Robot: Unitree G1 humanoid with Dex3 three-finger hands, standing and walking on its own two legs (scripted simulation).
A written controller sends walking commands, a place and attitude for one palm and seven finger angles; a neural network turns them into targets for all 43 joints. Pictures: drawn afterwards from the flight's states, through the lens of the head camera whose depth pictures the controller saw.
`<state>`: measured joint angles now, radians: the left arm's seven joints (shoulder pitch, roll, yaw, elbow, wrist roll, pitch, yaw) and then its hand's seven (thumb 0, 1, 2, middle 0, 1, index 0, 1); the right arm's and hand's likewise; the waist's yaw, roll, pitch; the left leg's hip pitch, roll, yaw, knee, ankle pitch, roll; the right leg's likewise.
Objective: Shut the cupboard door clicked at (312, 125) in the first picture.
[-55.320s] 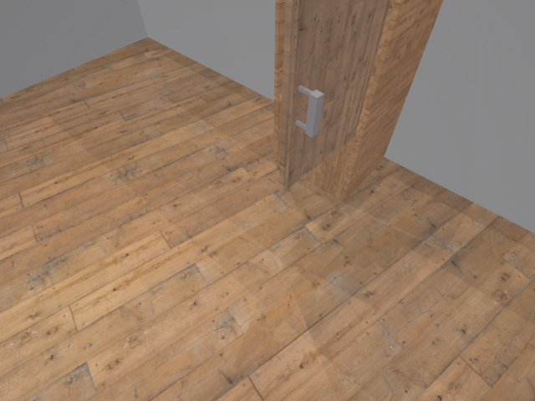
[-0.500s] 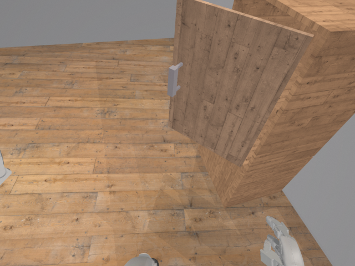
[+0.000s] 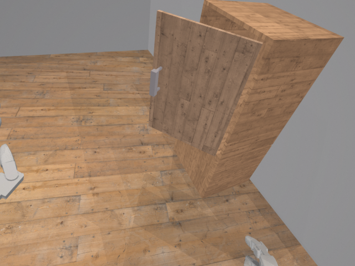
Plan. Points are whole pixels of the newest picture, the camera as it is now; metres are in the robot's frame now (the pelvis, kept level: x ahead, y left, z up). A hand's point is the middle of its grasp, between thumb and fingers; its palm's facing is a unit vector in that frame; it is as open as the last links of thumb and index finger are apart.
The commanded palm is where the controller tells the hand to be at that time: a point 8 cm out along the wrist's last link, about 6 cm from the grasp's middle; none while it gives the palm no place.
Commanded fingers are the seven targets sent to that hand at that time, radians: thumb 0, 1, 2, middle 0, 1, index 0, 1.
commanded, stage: stop stepping back and stand still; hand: left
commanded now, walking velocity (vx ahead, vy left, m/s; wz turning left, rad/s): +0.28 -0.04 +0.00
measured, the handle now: (156, 81) +0.88 +0.12 -0.04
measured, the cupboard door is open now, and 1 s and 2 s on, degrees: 38 38 38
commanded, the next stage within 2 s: let the arm hang, fingers relaxed in 1.32 s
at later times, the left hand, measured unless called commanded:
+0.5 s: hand (26, 218) +0.16 +0.26 +0.13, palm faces +0.36 -0.85 -0.38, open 7.4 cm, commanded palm +0.08 +0.31 +0.17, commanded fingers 0.00 0.90 0.90 -0.20 -0.30 -0.20 -0.30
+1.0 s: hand (10, 218) +0.16 +0.28 +0.13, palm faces +0.42 -0.85 -0.32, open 7.4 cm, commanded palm +0.09 +0.33 +0.17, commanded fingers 0.00 0.90 0.90 -0.20 -0.30 -0.20 -0.30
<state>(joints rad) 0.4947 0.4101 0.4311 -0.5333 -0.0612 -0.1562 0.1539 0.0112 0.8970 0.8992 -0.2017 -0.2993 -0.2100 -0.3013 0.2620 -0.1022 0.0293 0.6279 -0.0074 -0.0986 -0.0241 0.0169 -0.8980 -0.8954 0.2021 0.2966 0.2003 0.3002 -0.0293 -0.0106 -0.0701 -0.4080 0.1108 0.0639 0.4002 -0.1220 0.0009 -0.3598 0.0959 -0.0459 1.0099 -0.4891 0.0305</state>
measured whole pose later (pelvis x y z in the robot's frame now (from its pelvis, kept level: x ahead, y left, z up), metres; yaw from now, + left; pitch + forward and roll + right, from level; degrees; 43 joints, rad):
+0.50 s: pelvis -0.07 +0.02 -0.03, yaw -2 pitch -2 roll +2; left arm 0.48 0.39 0.38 -0.47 -0.05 -0.13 0.16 0.02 0.90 0.90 -0.20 -0.30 -0.21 -0.30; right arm 0.25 -0.20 -0.01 0.68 -0.01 -0.09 -0.08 0.02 -0.90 -0.90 0.20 0.30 0.20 0.30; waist -0.05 -0.08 0.03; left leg -0.37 0.02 0.15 0.66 -0.26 0.03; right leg -0.24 -0.03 -0.03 0.94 -0.53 0.01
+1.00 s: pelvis -0.06 +0.03 -0.02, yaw +0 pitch -1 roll +0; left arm 0.48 0.35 0.33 -0.53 -0.03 -0.14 0.18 0.02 0.89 0.90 -0.21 -0.30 -0.21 -0.30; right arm 0.19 -0.21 -0.02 0.62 -0.01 -0.09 -0.10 0.02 -0.90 -0.90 0.20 0.30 0.20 0.30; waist 0.01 -0.09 0.04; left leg -0.29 0.02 0.09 0.58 -0.27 0.02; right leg -0.21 -0.04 -0.07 0.64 -0.36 0.00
